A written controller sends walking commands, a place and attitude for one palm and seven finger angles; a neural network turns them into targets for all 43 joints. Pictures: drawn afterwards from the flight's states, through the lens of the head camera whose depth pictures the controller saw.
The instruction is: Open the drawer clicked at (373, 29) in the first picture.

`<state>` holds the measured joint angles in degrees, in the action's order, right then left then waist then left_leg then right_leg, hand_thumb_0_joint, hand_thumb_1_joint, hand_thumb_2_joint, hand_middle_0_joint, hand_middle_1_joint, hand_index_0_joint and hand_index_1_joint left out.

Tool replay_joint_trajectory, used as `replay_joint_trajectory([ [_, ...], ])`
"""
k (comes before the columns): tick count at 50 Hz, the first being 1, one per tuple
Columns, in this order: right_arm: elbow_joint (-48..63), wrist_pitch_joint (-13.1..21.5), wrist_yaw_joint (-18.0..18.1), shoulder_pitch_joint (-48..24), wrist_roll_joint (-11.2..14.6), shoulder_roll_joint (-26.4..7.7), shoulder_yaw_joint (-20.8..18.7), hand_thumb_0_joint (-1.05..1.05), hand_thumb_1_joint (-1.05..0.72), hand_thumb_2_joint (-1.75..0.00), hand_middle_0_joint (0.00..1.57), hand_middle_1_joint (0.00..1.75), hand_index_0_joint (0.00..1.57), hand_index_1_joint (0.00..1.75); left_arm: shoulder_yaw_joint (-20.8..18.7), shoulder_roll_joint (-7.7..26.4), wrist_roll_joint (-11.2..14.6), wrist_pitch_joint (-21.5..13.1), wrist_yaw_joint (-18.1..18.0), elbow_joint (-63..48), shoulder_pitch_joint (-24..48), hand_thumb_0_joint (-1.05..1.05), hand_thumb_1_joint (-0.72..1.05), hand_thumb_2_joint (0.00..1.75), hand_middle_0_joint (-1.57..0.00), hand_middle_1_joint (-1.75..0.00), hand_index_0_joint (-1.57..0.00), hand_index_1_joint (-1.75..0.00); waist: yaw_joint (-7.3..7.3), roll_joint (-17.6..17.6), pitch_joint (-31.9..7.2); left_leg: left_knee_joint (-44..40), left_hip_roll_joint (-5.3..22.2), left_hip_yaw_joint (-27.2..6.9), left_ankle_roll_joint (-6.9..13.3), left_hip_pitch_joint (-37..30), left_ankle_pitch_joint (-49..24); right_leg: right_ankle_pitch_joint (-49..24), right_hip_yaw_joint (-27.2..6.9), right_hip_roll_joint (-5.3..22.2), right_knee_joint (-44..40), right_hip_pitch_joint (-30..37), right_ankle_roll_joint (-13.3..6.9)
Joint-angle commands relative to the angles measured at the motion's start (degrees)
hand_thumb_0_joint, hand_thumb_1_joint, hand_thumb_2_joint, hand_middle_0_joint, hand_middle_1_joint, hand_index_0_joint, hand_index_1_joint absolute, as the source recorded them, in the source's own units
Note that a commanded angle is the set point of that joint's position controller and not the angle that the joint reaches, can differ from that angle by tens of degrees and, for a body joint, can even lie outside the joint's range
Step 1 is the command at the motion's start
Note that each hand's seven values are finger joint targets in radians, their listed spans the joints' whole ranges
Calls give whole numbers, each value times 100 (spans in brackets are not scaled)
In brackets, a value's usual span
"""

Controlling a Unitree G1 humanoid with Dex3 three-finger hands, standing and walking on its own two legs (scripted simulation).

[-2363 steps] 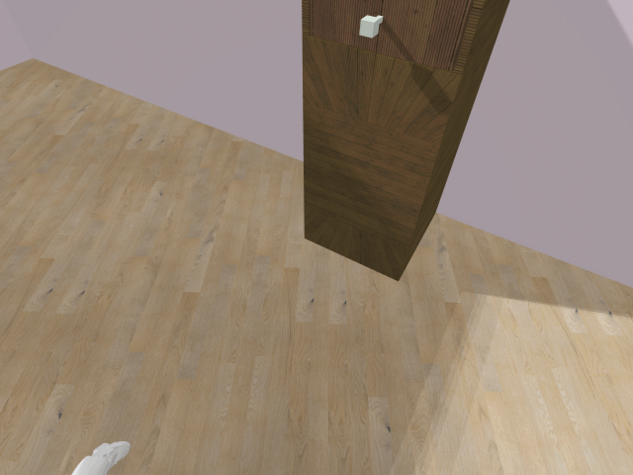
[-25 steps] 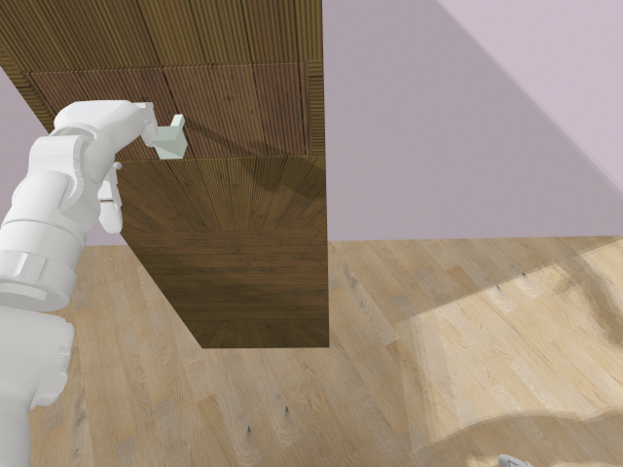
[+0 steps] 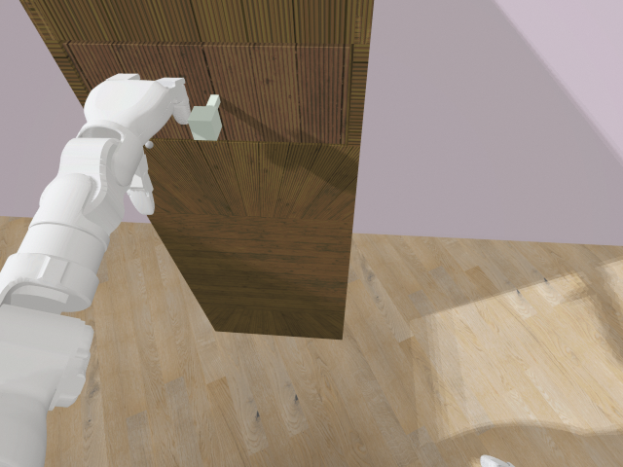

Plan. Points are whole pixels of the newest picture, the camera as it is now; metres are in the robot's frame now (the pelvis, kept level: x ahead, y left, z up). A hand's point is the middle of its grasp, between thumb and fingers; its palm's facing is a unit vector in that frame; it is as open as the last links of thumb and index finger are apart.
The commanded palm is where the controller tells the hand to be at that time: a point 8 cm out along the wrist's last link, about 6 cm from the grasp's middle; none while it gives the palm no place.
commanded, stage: lower the fingers behind the handle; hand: left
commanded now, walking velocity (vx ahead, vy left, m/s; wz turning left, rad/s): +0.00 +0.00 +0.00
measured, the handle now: (208, 115) +0.54 +0.19 +0.15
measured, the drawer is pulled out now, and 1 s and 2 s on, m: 0.00 0.00 0.00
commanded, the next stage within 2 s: close the thumb around the handle in 0.90 s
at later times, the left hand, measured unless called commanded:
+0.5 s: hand (156, 156) +0.46 +0.24 +0.14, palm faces -0.03 +0.00 -1.00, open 13.8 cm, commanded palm +0.45 +0.22 +0.19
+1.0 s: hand (158, 157) +0.46 +0.24 +0.14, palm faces -0.02 +0.01 -1.00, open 13.8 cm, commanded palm +0.45 +0.22 +0.19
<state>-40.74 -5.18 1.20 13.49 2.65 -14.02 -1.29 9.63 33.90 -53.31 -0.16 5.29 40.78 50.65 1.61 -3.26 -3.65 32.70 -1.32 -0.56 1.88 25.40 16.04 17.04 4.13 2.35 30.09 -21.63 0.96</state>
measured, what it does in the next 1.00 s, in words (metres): stands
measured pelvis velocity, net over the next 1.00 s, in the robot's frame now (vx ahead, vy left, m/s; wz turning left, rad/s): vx -0.01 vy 0.00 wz -0.03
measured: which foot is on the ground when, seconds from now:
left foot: down 0.00-1.00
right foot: down 0.00-1.00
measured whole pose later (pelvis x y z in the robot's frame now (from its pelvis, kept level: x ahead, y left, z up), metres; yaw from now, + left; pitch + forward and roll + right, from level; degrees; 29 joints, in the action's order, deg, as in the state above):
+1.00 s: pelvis -0.01 +0.00 -0.01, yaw -2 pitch +10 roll -1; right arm -39.3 -6.2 2.5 16.5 2.3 -14.7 -2.0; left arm 6.2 34.8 -55.5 -2.2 2.1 46.3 49.5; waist -0.3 -2.8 -4.9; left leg 37.1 -0.2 0.7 1.7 29.4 18.0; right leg 18.5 2.6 1.4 34.8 -26.4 0.7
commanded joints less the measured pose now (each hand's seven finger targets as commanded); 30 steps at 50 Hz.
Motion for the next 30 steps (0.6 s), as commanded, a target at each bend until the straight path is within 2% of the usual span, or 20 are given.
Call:
replay_joint_trajectory([
  [1, 579, 122, 118, 234, -45, -908, -274, 0, -90, -90, 20, 30, 20, 30, -243, 495, -23, -234, -190, -1044, 3201, 0, -50, 30, -30, -120, -30, -120, -623, -69, -2105, -132, 72, -167, -72, -2012, -2379, -1341, -68, -462, -151, -249, -323],
  [2, 616, 109, 130, 234, -39, -923, -265, 0, -90, -90, 20, 30, 20, 30, -278, 523, 17, -257, -140, -913, 3058, 0, -50, 30, -30, -120, -30, -120, -604, 61, -2043, -156, 49, -163, -56, -1854, -2197, -1279, -82, -459, -185, -150, -327],
  [4, 599, 72, 178, 203, -12, -919, -219, 0, -90, -90, 20, 30, 20, 30, -282, 534, 13, -267, -78, -414, 2930, 0, -50, 30, -30, -120, -30, -120, -664, 331, -1508, -229, 44, -108, 4, -1450, -1575, -1064, -95, -429, -216, -255, -298],
  [5, 614, 65, 208, 207, 0, -940, -198, 0, -90, -90, 20, 30, 20, 30, -325, 621, -8, -295, -44, -283, 2928, 0, -50, 30, -30, -120, -30, -120, -678, 435, -1397, -274, 38, -106, 14, -1295, -1307, -930, -115, -416, -234, -279, -285],
  [6, 615, 67, 224, 200, 13, -944, -185, 0, -90, -90, 20, 30, 20, 30, -279, 630, -52, -337, -28, -200, 3009, 0, -50, 30, -30, -120, -30, -120, -702, 385, -1274, -309, 42, -122, 8, -1187, -1121, -792, -120, -407, -229, -358, -290],
  [11, 653, 97, 232, 374, -50, -920, -252, 0, -90, -90, 20, 30, 20, 30, -310, 670, -228, -598, -97, -318, 3102, 0, -50, 30, -30, -120, -30, -120, -662, -50, -1720, -161, 44, -82, 3, -1323, -1184, -765, -186, -414, -90, -456, -324],
  [12, 658, 104, 228, 428, -61, -934, -267, 0, -90, -90, 20, 30, 20, 30, -288, 629, -186, -649, -92, -301, 3042, 0, -50, 30, -30, -120, -30, -120, -679, 39, -1768, -136, 44, -87, 11, -1288, -1195, -781, -186, -413, -97, -401, -326],
  [13, 657, 93, 231, 441, -52, -933, -266, 0, -90, -90, 20, 30, 20, 30, -463, 807, -168, -660, -125, -204, 2918, 0, -50, 30, -30, -120, -30, -120, -635, 55, -1752, -117, 52, -65, 18, -1209, -1131, -774, -209, -417, -88, -390, -316],
  [14, 644, 85, 232, 474, -53, -946, -280, 0, -90, -90, 20, 30, 20, 30, -375, 716, -176, -681, -136, -218, 2905, 0, -50, 30, -30, -120, -30, -120, -684, 80, -1758, -96, 53, -56, 23, -1202, -1142, -803, -200, -422, -65, -444, -310],
  [15, 656, 78, 228, 491, -47, -934, -293, 0, -90, -90, 20, 30, 20, 30, -410, 726, -174, -697, -153, -247, 2857, 0, -50, 30, -30, -120, -30, -120, -652, 4, -1799, -73, 52, -49, 18, -1199, -1162, -801, -205, -431, -43, -466, -315],
  [16, 636, 77, 221, 523, -45, -929, -300, 0, -90, -90, 20, 30, 20, 30, -204, 495, -174, -688, -163, -210, 2903, 0, -50, 30, -30, -120, -30, -120, -732, 26, -1729, -68, 62, -52, 20, -1201, -1128, -766, -188, -436, -35, -576, -308],
  [17, 616, 92, 214, 551, -50, -946, -317, 0, -90, -90, 20, 30, 20, 30, -234, 495, -143, -699, -177, -213, 2927, 0, -50, 30, -30, -120, -30, -120, -753, 94, -1673, -49, 66, -46, 33, -1149, -1105, -761, -201, -428, -64, -563, -308],
  [19, 600, 84, 216, 591, -63, -969, -347, 0, -90, -90, 20, 30, 20, 30, -512, 820, -197, -710, -270, -220, 2753, 0, -50, 30, -30, -120, -30, -120, -651, 11, -1861, -20, 62, -21, 36, -1151, -1093, -772, -234, -440, -26, -504, -311],
  [21, 582, 74, 223, 622, -44, -955, -319, 0, -90, -90, 20, 30, 20, 30, -340, 666, -220, -666, -301, -90, 2750, 0, -50, 30, -30, -120, -30, -120, -729, 114, -1683, -16, 56, -6, 50, -996, -969, -722, -232, -440, -46, -580, -298],
  [22, 545, 82, 228, 651, -47, -989, -342, 0, -90, -90, 20, 30, 20, 30, -395, 723, -217, -700, -314, -127, 2852, 0, -50, 30, -30, -120, -30, -120, -759, 187, -1668, -22, 74, -26, 42, -963, -998, -737, -226, -437, -51, -558, -303],
  [23, 570, 84, 217, 623, -38, -968, -347, 0, -90, -90, 20, 30, 20, 30, -391, 720, -209, -708, -341, -195, 2813, 0, -50, 30, -30, -120, -30, -120, -717, 8, -1723, -9, 70, -7, 45, -1008, -963, -699, -253, -448, -36, -599, -301],
  [25, 576, 70, 225, 642, -54, -971, -352, 0, -90, -90, 20, 30, 20, 30, -508, 858, -280, -702, -409, -233, 2711, 0, -50, 30, -30, -120, -30, -120, -671, -63, -1829, 18, 61, 1, 45, -1029, -1052, -751, -243, -459, 13, -582, -316],
  [26, 577, 81, 217, 649, -52, -955, -353, 0, -90, -90, 20, 30, 20, 30, -343, 681, -262, -713, -422, -373, 2911, 0, -50, 30, -30, -120, -30, -120, -748, -127, -1824, 31, 64, -12, 46, -1098, -1075, -753, -234, -466, 17, -654, -313],
  [28, 567, 99, 218, 659, -54, -951, -365, 0, -90, -90, 20, 30, 20, 30, -445, 806, -269, -727, -482, -421, 2932, 0, -50, 30, -30, -120, -30, -120, -724, -232, -1882, 40, 80, -34, 37, -1139, -1095, -733, -230, -481, 34, -664, -318],
  [30, 553, 116, 218, 682, -62, -949, -368, 0, -90, -90, 20, 30, 20, 30, -390, 736, -280, -684, -532, -490, 3031, 0, -50, 30, -30, -120, -30, -120, -752, -228, -1912, 40, 85, -50, 39, -1216, -1092, -722, -211, -485, 42, -724, -316],
])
